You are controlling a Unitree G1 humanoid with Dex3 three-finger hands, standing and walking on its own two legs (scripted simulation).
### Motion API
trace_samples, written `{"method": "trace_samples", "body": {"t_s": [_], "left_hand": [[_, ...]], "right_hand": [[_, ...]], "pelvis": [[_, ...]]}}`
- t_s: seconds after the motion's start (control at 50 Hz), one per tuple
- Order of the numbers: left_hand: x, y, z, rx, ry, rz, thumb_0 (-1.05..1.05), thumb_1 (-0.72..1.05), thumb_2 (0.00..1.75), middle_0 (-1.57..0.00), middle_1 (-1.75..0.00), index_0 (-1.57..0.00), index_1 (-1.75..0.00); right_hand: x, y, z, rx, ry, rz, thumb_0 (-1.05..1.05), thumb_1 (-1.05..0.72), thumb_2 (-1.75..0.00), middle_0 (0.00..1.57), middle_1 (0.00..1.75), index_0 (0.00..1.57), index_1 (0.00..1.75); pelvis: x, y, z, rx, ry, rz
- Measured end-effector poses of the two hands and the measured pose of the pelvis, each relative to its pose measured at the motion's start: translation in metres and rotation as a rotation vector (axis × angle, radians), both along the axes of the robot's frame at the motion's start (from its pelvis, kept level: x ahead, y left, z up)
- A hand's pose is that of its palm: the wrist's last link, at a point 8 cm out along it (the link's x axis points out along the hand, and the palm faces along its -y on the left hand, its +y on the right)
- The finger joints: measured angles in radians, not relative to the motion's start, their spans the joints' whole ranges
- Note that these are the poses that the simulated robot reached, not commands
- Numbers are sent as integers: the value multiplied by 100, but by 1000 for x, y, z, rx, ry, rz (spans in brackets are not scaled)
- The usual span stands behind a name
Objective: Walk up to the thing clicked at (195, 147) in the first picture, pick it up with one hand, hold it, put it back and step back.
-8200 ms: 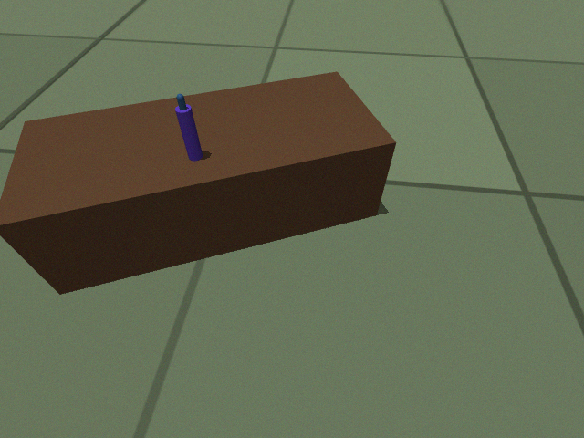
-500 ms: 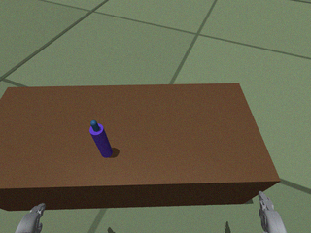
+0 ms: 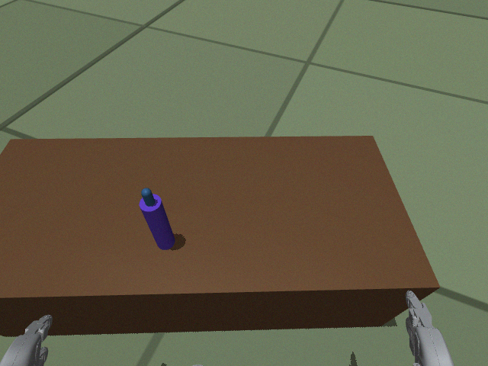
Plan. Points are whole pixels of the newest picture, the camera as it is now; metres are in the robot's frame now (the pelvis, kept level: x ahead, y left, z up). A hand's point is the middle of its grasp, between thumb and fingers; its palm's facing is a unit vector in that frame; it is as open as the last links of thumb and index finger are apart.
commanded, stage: go down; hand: left
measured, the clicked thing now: (157, 219) +0.49 +0.23 -0.19
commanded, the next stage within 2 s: approach in 1.54 s
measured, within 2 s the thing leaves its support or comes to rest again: neither
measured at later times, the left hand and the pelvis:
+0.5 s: hand (41, 291) +0.25 +0.34 -0.02, palm faces +0.19 -0.95 -0.23, open 17.5 cm; pelvis -0.02 +0.00 -0.01, yaw +0 degrees
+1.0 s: hand (20, 242) +0.32 +0.38 +0.02, palm faces +0.20 -0.97 -0.11, open 17.7 cm; pelvis -0.02 +0.01 -0.01, yaw -1 degrees
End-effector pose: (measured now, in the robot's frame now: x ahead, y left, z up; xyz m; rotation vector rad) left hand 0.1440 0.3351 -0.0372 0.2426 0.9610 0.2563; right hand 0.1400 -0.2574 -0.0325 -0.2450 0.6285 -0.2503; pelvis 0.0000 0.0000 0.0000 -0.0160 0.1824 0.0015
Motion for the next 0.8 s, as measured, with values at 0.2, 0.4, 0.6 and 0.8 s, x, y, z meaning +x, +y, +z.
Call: {"method": "trace_samples", "body": {"t_s": [0.2,0.4,0.6,0.8], "left_hand": [[-3,8,5,3,-38,4,-1,-53,6,-7,-2,-6,-4],[53,36,31,-5,-236,15,-1,-57,7,-6,-4,-6,-6],[104,59,55,-74,-351,-13,-1,-58,5,-6,-3,-6,-5],[127,78,61,-109,-471,-22,-2,-60,5,-6,-3,-6,-5]], "right_hand": [[-8,-5,-1,-22,-18,-10,-1,54,-5,6,5,5,5],[-16,-9,-9,-49,-17,-13,-1,53,-5,6,5,5,5],[-28,-9,-10,-50,1,-21,-1,53,-5,6,5,5,5],[-26,-6,-4,-88,6,17,-1,53,-5,6,5,5,5]], "pelvis": [[-6,-1,-7,-2,7,5],[-17,-3,-11,-5,7,11],[-19,-1,-9,-3,21,-10],[-21,3,-10,-11,40,-13]]}}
